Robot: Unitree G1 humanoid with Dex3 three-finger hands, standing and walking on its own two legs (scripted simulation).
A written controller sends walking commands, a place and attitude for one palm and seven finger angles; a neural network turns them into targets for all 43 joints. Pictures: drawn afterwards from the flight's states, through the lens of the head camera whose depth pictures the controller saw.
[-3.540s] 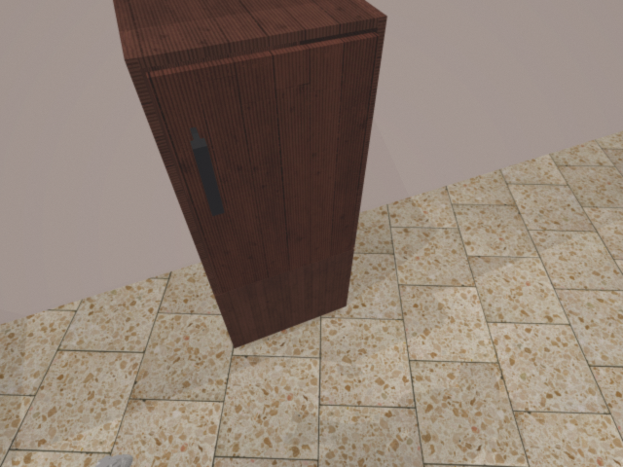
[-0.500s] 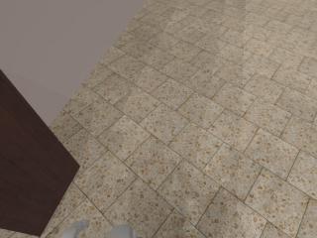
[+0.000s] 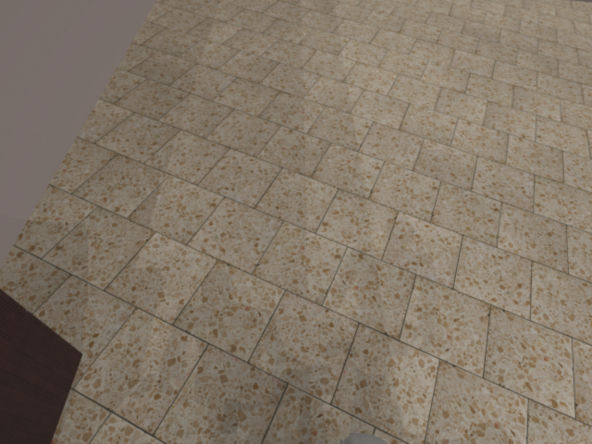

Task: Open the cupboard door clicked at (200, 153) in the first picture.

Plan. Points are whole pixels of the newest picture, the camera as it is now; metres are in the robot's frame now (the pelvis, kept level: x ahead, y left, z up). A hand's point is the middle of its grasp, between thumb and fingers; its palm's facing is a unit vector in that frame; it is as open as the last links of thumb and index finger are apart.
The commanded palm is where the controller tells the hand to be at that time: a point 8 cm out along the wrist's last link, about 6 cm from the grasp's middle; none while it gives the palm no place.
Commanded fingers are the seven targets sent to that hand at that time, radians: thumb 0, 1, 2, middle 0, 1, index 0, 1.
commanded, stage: walk to a spot facing it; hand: left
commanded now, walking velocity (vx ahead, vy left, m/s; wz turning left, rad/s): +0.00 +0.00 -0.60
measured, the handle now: out of the picture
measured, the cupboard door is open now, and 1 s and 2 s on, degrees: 0 0 0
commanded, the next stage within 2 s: turn to face it in 1.36 s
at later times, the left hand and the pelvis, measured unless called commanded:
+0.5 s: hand out of the picture +0.12 +0.15 -0.16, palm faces -0.21 -0.95 -0.21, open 7.4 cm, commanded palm none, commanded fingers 0.00 0.90 0.90 -0.20 -0.30 -0.20 -0.30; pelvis +0.02 -0.03 +0.00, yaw -16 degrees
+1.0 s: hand (294, 304) +0.38 +0.02 -0.17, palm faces -0.62 -0.77 -0.15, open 7.4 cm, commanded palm none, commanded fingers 0.00 0.90 0.90 -0.20 -0.30 -0.20 -0.30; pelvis +0.17 -0.06 -0.01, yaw -36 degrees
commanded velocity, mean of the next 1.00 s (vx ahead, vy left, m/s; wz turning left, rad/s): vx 0.26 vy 0.00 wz -0.60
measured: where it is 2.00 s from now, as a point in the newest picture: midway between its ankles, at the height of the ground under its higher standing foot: (368, 385)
